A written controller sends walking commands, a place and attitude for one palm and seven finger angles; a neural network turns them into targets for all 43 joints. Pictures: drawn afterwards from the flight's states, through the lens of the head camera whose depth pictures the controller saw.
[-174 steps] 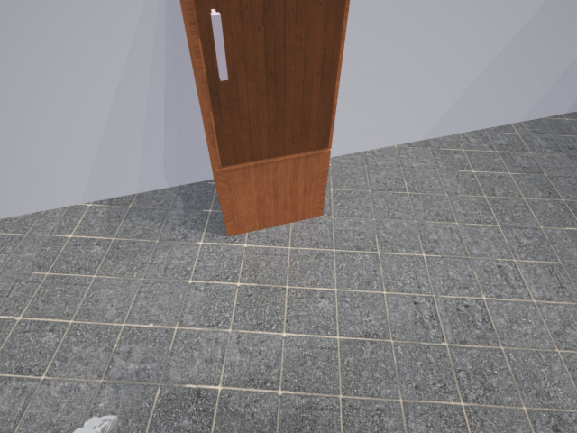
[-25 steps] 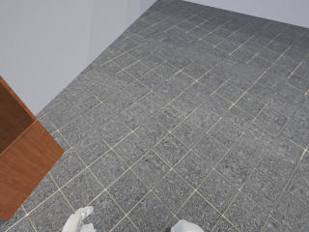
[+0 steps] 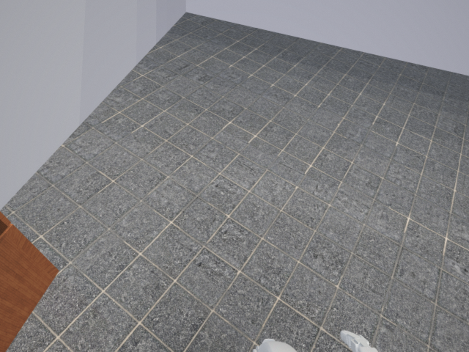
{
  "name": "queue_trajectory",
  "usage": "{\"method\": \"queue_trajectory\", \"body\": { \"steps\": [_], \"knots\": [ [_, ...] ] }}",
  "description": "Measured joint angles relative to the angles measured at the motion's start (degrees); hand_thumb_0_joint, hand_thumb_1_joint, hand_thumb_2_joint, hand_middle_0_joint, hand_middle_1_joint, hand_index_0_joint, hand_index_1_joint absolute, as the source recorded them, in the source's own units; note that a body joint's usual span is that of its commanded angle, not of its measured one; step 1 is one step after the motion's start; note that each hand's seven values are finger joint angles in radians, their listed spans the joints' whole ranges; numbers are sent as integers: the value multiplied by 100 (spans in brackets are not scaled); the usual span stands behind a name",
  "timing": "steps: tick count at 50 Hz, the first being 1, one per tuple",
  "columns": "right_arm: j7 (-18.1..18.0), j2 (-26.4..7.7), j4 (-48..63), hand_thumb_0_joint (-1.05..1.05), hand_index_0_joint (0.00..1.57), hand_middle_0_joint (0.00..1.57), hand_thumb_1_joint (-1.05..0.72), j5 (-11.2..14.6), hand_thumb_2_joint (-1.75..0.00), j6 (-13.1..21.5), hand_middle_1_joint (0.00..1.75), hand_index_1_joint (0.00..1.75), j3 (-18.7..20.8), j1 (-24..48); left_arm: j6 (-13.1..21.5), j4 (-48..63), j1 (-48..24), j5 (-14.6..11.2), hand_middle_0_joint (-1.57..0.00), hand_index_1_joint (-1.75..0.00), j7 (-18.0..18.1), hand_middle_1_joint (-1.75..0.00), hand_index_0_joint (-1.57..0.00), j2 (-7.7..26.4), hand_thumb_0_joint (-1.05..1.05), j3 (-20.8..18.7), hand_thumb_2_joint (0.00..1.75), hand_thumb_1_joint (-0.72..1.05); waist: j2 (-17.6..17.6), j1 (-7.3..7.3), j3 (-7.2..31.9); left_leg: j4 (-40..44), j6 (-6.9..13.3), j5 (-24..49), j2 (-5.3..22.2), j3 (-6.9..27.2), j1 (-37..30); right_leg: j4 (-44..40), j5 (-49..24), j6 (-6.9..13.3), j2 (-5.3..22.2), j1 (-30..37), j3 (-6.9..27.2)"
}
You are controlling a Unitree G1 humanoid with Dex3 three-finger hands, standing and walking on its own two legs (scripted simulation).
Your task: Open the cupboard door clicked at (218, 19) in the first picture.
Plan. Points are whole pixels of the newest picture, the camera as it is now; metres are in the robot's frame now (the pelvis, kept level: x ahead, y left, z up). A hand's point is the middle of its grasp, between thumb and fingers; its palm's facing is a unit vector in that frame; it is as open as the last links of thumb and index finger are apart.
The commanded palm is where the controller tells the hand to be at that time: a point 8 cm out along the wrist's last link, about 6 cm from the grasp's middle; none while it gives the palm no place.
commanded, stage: walk to a spot facing it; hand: left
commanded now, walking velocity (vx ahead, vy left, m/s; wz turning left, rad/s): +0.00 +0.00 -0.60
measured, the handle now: out of the picture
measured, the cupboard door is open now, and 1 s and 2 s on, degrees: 0 0 0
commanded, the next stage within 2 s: turn to face it in 1.42 s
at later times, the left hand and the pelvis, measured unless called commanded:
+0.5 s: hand (170, 333) +0.17 +0.13 -0.15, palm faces -0.33 -0.91 -0.26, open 7.4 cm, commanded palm none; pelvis -0.01 -0.02 -0.01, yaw -19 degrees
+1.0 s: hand (152, 335) +0.17 +0.17 -0.18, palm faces -0.45 -0.87 -0.18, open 7.4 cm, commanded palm none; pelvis +0.08 -0.01 +0.00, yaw -35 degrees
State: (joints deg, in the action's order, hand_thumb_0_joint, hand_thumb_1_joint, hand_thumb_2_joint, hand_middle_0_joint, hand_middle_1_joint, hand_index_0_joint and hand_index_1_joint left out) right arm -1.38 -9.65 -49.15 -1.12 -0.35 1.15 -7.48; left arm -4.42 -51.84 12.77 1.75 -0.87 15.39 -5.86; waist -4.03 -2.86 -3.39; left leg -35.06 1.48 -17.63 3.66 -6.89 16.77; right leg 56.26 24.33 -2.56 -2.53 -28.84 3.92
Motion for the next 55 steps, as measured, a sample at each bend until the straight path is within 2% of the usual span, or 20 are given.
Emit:
{"method": "queue_trajectory", "body": {
  "steps": [2, 4, 8, 14, 18, 20, 22, 23, 24, 26, 29, 34, 42, 45, 47, 48, 49, 50, 52, 55],
  "knots": [
    [-17, 23, -32, 0, 21, 20, -90, -10, -90, -18, 30, 30, -13, -129, -12, -26, 62, 18, -20, -30, -60, -30, -20, 45, 0, -46, 89, 91, 24, 26, 25, 274, 28, 109, 73, -127, -171, 831, -161, -70, 88, -180, -153],
    [-29, 27, -76, 0, 21, 21, -90, -6, -90, -14, 30, 30, -9, -244, -21, -40, 124, 15, -20, -30, -91, -30, -20, 63, 0, -71, 89, 91, 55, 44, 46, 505, 47, 209, 126, -267, -296, 1306, -370, -138, 204, -242, -226],
    [-38, 27, -173, 0, 21, 21, -90, 11, -90, 17, 30, 30, 38, -468, -73, -97, 205, 8, -20, -30, -106, -30, -20, 33, 0, -81, 89, 91, 122, 114, 82, 761, 83, 294, 200, -557, -426, 1382, -569, -232, 424, -97, -273],
    [-18, 2, -380, 0, 21, 21, -90, -4, -90, 21, 30, 30, 128, -734, -147, -150, 80, -5, -20, -30, -111, -30, -19, -110, 0, -28, 89, 91, 222, 273, 13, 808, 62, 269, 331, -1006, -458, 441, -267, -247, 655, 319, -491],
    [24, -86, -532, 0, 21, 21, -90, -28, -90, -8, 30, 30, 208, -839, -109, -109, -154, -15, -20, -30, -105, -30, -19, -235, 1, 52, 89, 91, 364, 422, -84, 616, -28, 166, 510, -1295, -405, -527, 35, -155, 656, 651, -746],
    [49, -152, -597, 0, 21, 21, -90, -37, -90, -22, 30, 30, 252, -886, -56, -55, -290, -21, -20, -30, -95, -30, -19, -287, 1, 87, 89, 91, 445, 492, -119, 428, -102, 73, 622, -1430, -351, -1055, 43, -71, 599, 848, -856],
    [73, -227, -645, 0, 21, 21, -90, -27, -90, -39, 30, 30, 291, -965, 31, 26, -402, -25, -20, -30, -83, -30, -20, -316, 1, 123, 89, 91, 514, 528, -115, 120, -205, -78, 753, -1550, -263, -1826, -416, 43, 529, 1150, -963],
    [87, -261, -648, 0, 21, 21, -90, -7, -90, -56, 30, 30, 306, -1038, 101, 74, -439, -17, -20, -30, -70, -30, -20, -308, 1, 148, 89, 91, 530, 538, -78, -150, -271, -199, 824, -1569, -156, -2203, -539, 233, 498, 1319, -979],
    [91, -326, -677, 0, 21, 20, -90, 3, -90, -111, 30, 30, 320, -1040, 176, 80, -510, -8, -20, -30, -33, -30, -20, -351, 0, 165, 89, 91, 638, 541, -87, -596, -385, -574, 878, -1347, 39, -2147, -443, 389, 418, 1275, -977],
    [56, -419, -710, 0, 20, 20, -90, 11, -90, -265, 30, 30, 326, -995, 264, 113, -584, -41, -20, -30, 29, -30, -20, -424, 0, 221, 89, 91, 765, 557, -106, -1675, -509, -1134, 706, -608, 499, -2030, -357, 487, 329, 1238, -932],
    [55, -444, -706, 0, 20, 20, -90, -19, -90, -352, 30, 30, 310, -879, 322, 128, -533, -78, -20, -30, 98, -30, -20, -479, 0, 236, 89, 91, 772, 523, -61, -2653, -641, -886, 496, -16, 936, -2366, -543, 480, 231, 1440, -774],
    [137, -396, -547, 0, 20, 20, -91, -62, -90, -241, 30, 30, 291, -634, 432, 3, -298, -75, -20, -30, 54, -30, -20, -493, 0, 280, 89, 90, 677, 464, 61, -2630, -786, -287, 420, 292, 1204, -2936, -815, 541, 116, 1778, -509],
    [215, -382, -289, 0, 20, 20, -90, -42, -90, -108, 30, 30, 281, -137, 514, -252, 331, -28, -21, -30, -29, -30, -20, -491, 0, 287, 89, 90, 537, 126, 138, -1577, -745, -175, 207, 440, 1122, -3178, -798, 448, 10, 2054, -43],
    [215, -351, -164, 0, 20, 20, -90, -9, -90, -29, 30, 30, 252, 20, 472, -356, 570, -13, -21, -30, -23, -30, -20, -423, 0, 245, 89, 90, 404, -27, 120, -857, -663, -271, 52, 423, 851, -3069, -649, 344, 24, 2088, 168],
    [195, -325, -69, 0, 20, 20, -90, 11, -90, 67, 30, 30, 211, 76, 425, -436, 717, -22, -21, -30, -24, -30, -20, -356, 0, 203, 89, 90, 304, -83, 119, -136, -611, -74, -57, 366, 493, -2835, -450, 247, 34, 2051, 317],
    [173, -325, -11, 0, 20, 20, -90, 11, -90, 144, 30, 30, 175, 82, 396, -461, 799, -38, -21, -30, -26, -30, -20, -325, 0, 179, 89, 90, 276, -90, 130, 241, -526, 175, -73, 324, 297, -2574, -282, 226, 8, 1963, 395],
    [146, -296, 12, 0, 20, 20, -90, -10, -90, 222, 30, 30, 146, 107, 352, -515, 816, -66, -20, -30, -32, -30, -20, -283, 0, 148, 89, 90, 208, -92, 100, 171, -348, 383, -83, 234, 293, -2013, 18, 242, 10, 1767, 414],
    [130, -264, 26, 0, 20, 20, -90, -21, -90, 261, 30, 30, 104, 109, 303, -578, 812, -71, -20, -30, -40, -30, -20, -249, 0, 121, 89, 90, 164, -108, 71, 15, -193, 318, -50, 116, 270, -1300, 283, 252, 9, 1507, 336],
    [116, -190, 33, 0, 20, 20, -90, -32, -90, 258, 30, 30, 32, 9, 229, -655, 814, -32, -20, -30, -78, -30, -20, -190, 1, 74, 89, 91, 137, -98, 94, 12, -29, 91, 52, -100, 70, -83, 386, 234, 70, 988, 12],
    [50, -71, -63, 0, 21, 20, -90, -26, -90, 260, 30, 30, -26, -261, 176, -631, 686, 19, -20, -30, -154, -30, -20, -94, 1, 4, 89, 91, 135, -8, 111, 450, -17, 109, 134, -307, -334, 891, -109, 138, 278, 380, -404]
  ]
}}
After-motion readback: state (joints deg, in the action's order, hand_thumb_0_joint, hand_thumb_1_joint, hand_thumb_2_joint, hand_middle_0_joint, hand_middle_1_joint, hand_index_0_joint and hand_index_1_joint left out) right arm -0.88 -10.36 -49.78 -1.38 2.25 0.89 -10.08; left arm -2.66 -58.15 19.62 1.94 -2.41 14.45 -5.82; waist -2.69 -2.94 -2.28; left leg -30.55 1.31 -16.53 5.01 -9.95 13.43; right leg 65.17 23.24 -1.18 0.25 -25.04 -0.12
